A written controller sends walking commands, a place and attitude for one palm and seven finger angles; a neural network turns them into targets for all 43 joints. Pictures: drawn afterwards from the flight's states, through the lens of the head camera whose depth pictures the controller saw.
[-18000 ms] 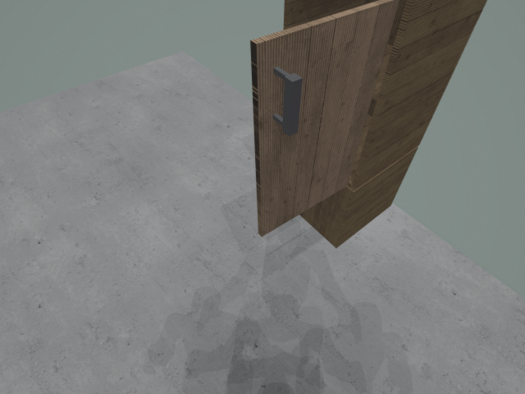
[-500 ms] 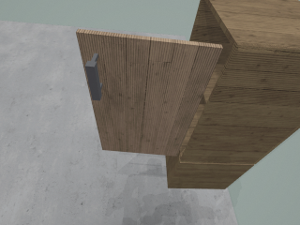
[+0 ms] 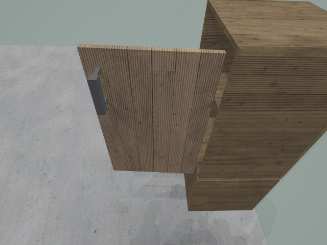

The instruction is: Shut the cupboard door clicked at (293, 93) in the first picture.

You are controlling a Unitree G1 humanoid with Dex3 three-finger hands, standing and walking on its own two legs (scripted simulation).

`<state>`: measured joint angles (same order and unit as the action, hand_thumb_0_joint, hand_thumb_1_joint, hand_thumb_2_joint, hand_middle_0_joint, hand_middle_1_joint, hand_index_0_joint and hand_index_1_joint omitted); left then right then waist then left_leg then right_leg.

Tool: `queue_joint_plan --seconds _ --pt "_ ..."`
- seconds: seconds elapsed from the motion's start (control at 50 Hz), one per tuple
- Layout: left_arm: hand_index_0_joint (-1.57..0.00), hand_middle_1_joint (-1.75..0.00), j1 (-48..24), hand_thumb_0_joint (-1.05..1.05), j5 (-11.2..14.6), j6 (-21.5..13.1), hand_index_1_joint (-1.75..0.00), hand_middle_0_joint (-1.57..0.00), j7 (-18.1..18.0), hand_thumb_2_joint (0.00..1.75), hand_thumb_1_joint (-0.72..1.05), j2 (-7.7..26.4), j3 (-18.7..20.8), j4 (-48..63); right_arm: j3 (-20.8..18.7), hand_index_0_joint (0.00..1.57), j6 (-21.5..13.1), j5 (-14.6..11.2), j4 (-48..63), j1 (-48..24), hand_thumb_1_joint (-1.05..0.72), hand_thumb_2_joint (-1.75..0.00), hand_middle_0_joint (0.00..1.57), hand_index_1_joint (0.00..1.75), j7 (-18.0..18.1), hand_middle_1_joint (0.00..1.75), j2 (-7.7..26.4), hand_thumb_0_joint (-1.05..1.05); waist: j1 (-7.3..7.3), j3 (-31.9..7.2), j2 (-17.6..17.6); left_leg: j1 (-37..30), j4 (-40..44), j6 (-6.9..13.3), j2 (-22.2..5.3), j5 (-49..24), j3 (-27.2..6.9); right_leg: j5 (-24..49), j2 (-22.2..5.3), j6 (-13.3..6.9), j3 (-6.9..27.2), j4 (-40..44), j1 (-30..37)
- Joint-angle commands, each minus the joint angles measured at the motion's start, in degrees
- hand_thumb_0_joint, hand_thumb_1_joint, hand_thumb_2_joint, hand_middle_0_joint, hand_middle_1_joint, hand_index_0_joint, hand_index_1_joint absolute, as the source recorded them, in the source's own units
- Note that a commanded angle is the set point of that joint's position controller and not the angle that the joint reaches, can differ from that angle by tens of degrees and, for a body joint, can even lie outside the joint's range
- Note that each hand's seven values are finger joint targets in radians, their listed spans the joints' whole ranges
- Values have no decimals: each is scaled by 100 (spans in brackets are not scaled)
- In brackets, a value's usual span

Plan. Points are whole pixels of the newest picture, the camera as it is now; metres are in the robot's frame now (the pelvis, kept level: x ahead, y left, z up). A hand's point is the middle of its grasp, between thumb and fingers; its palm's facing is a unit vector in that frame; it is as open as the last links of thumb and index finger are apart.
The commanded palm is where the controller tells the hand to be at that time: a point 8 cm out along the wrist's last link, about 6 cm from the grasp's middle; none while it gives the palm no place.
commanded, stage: look again from close up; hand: left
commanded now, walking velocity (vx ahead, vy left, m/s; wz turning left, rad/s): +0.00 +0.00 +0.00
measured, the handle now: (99, 91) +0.47 +0.21 +0.14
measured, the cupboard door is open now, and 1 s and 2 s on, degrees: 87 87 87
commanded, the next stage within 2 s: raise the hand and make a fist in 0.44 s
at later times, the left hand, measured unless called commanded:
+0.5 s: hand out of the picture -0.02 +0.18 -0.18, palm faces +0.00 -0.99 -0.16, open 7.4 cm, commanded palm none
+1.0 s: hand out of the picture +0.12 +0.18 -0.05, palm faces +0.11 -0.99 +0.00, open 6.0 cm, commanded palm +0.12 +0.23 -0.01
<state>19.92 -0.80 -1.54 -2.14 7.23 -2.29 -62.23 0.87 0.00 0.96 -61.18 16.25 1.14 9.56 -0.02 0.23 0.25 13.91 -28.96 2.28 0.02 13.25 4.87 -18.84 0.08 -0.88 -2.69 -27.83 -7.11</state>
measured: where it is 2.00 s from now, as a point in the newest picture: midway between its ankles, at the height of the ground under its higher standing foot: outside the picture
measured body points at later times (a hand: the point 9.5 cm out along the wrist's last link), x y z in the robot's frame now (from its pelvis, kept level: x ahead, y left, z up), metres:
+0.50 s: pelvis +0.00 +0.01 +0.00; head +0.00 +0.03 +0.45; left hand -0.02 +0.23 -0.16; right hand +0.00 -0.21 -0.15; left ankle +0.03 +0.09 -0.74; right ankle -0.04 -0.11 -0.74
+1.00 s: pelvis -0.02 -0.01 -0.06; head +0.01 +0.02 +0.39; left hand +0.11 +0.24 -0.05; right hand +0.21 -0.23 -0.09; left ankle +0.03 +0.09 -0.74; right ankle -0.03 -0.10 -0.74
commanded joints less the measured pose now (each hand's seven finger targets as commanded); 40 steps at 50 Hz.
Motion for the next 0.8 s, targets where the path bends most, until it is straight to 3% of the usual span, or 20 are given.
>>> queue_joint_plan --seconds 0.0,0.16,0.5,0.52,0.54,0.56,0.58,0.6,0.62,0.64,0.66,0.68,0.7,0.74,0.76,0.78 --pt "-20 -30 349 0 13 -37 -30 -20 -64 90 90 695 150 225 -97 20 -108 -32 243 156 -90 -90 20 30 -13 30 496 0 -35 627 132 -40 606 -10 -457 -213 -681 345 -589 -224 731 867 -785" --pt "-20 -30 350 0 27 -18 -30 -20 -49 90 90 735 155 227 -79 20 -127 -34 136 171 -90 -90 20 30 -3 30 531 0 -1 488 -38 -112 737 -9 -508 -275 -715 470 -579 -189 718 889 -654" --pt "-20 -30 398 0 13 17 -30 -20 -40 90 90 730 151 96 -101 20 -153 -64 -83 143 -90 -90 20 30 2 30 575 0 31 394 19 -212 1020 43 -585 -297 -791 668 -604 -92 567 881 -470" --pt "-20 -30 479 0 -115 -96 -30 -20 -234 90 90 720 133 0 -62 20 -207 -55 283 -191 -90 -90 20 30 -13 30 663 0 96 655 -459 -15 -33 -115 -641 -1333 -676 1725 -768 -92 776 868 -816" --pt "-20 -30 -4160 0 783 -1549 -30 -20 -225 90 90 3656 2131 9592 -330 20 -1213 -231 2146 386 -90 -90 20 30 484 30 1838 0 -1082 -1597 -581 -2117 305 -1 -381 -1729 -837 1890 -59 17 -51 98 -1106" --pt "-22 -32 -677 0 787 -1147 -32 -22 -254 90 90 1394 334 8277 46 20 -1739 -366 2027 -76 -90 -90 20 30 522 30 1096 0 -200 -2607 -2351 -2642 438 -204 -456 -2267 -676 913 207 -127 -209 -373 -1099" --pt "-24 -34 -706 0 924 -821 -34 -24 -532 90 90 1402 593 8116 -15 20 -1957 -343 1706 -178 -90 -90 20 30 519 30 1184 0 -132 -2325 -1783 -2090 658 -538 -572 -2210 -996 389 237 -147 -225 -509 -1007" --pt "-25 -36 1001 0 874 -78 -36 -25 -491 90 90 -203 -292 6029 -33 20 -1989 -391 1419 -182 -90 -90 20 30 345 30 914 0 -239 -1256 -1139 -1300 946 -474 -608 -1329 -1203 -29 98 -61 -237 -744 -1649" --pt "-27 -38 141 0 1053 -221 -38 -27 -482 90 90 -147 -509 7379 -173 20 -2033 -416 1914 -66 -90 -90 20 30 213 30 1138 0 -323 -605 -946 -678 890 -392 -508 -224 -1270 -65 20 -66 -182 -615 -1622" --pt "-29 -40 231 0 970 -430 -40 -29 -416 90 90 -146 -466 7263 -210 20 -2129 -392 2212 -324 -90 -90 20 30 175 30 1144 0 -372 -132 -643 -211 742 -331 -395 622 -1335 -32 10 -64 -237 -401 -1794" --pt "-31 -42 155 0 925 -688 -42 -31 -365 90 90 -84 -380 6962 -222 20 -2223 -321 2364 -504 -90 -90 20 30 129 30 1186 0 -407 338 -76 417 493 -277 -242 1191 -1320 -147 -14 -60 -264 -292 -2014" --pt "-33 -44 885 0 923 -891 -44 -33 -230 90 90 -12 -103 6386 -317 20 -2247 -307 2530 -502 -90 -90 20 30 57 30 1168 0 -245 422 297 734 186 -269 -100 1131 -1190 -371 -15 -99 -234 -218 -2188" --pt "-35 -46 1351 0 1000 -1205 -46 -35 -21 90 90 -19 92 5862 -343 20 -2202 -257 2627 -489 -90 -90 20 30 -15 30 1153 0 -113 432 920 1112 -116 -299 -69 1110 -1128 -660 27 -103 -345 -448 -2469" --pt "-38 -50 1922 0 1269 -2065 -50 -38 657 90 90 135 596 5276 -474 20 -2052 -157 2822 -644 -90 -90 20 30 -127 30 1157 0 146 97 2061 1755 -895 -352 -28 632 -872 -800 98 -103 -421 -984 -2913" --pt "-40 -52 2224 0 1443 -2508 -52 -40 1097 90 90 199 772 5306 -555 20 -1950 -124 2971 -743 -90 -90 20 30 -177 30 1192 0 299 -130 2231 1974 -1184 -385 2 474 -710 -772 91 -113 -346 -1199 -2924" --pt "-42 -54 2318 0 1507 -2850 -54 -42 1524 90 90 551 1093 5140 -627 20 -1852 -157 3106 -803 -90 -90 20 30 -254 30 1244 0 397 -272 1881 2122 -1404 -426 28 322 -631 -524 29 -169 -202 -1435 -2861"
